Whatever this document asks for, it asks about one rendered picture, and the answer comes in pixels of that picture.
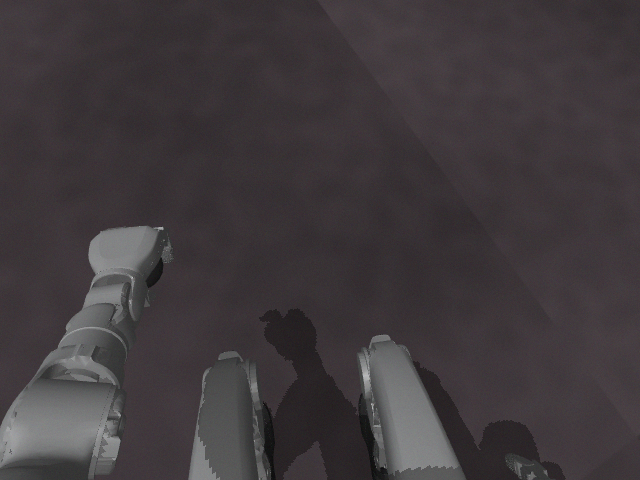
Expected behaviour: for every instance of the left robot arm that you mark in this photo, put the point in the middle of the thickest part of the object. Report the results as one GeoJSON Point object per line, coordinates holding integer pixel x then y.
{"type": "Point", "coordinates": [68, 422]}

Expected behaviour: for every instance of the right robot hand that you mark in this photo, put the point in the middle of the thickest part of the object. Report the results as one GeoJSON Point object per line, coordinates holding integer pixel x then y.
{"type": "Point", "coordinates": [526, 469]}

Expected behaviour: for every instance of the ball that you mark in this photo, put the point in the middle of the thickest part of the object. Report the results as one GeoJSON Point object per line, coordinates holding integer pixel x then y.
{"type": "Point", "coordinates": [155, 274]}

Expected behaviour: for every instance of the left robot hand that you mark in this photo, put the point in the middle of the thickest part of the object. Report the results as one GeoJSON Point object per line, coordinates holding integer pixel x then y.
{"type": "Point", "coordinates": [138, 249]}

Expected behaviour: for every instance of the right robot foot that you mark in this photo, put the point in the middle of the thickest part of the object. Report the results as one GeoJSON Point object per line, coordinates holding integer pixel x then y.
{"type": "Point", "coordinates": [378, 473]}

